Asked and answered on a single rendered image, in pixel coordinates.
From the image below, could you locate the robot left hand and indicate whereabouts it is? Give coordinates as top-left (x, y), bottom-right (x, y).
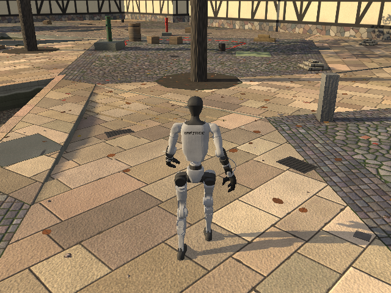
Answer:
top-left (166, 157), bottom-right (180, 168)

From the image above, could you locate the right robot upper arm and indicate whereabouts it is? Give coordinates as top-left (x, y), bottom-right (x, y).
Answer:
top-left (208, 123), bottom-right (225, 157)

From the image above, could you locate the robot right forearm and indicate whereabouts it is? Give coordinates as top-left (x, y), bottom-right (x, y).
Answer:
top-left (219, 148), bottom-right (234, 177)

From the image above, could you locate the right robot shin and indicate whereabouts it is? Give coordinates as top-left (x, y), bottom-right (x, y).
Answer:
top-left (204, 197), bottom-right (213, 233)

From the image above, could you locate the robot right foot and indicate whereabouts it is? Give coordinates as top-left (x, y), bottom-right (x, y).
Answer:
top-left (203, 227), bottom-right (212, 241)

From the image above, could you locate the robot left forearm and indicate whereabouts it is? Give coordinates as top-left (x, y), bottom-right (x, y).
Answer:
top-left (166, 146), bottom-right (174, 162)

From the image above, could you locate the left robot upper arm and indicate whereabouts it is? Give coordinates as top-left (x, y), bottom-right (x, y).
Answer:
top-left (167, 123), bottom-right (183, 155)

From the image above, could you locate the robot right hand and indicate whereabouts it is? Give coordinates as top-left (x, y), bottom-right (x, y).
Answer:
top-left (222, 175), bottom-right (236, 192)

